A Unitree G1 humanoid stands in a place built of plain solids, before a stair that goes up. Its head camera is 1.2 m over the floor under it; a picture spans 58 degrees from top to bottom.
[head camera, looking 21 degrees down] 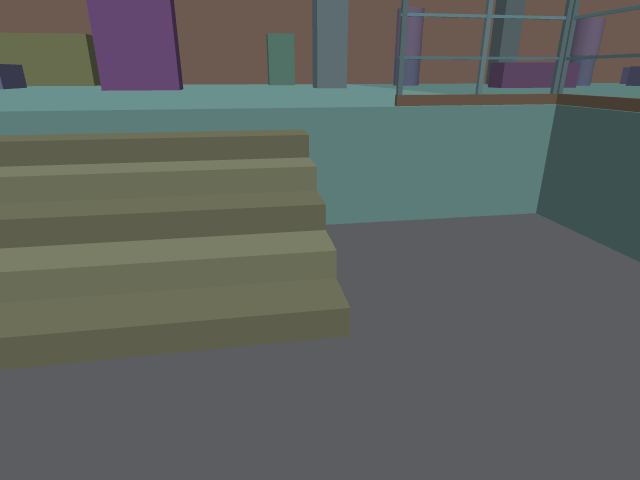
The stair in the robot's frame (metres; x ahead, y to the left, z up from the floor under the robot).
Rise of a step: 0.16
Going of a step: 0.33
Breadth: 2.53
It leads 10 degrees to the left of straight ahead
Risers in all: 6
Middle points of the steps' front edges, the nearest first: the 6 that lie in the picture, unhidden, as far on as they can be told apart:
1.60 1.10 0.16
1.93 1.16 0.32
2.26 1.21 0.48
2.59 1.27 0.64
2.92 1.32 0.80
3.24 1.38 0.96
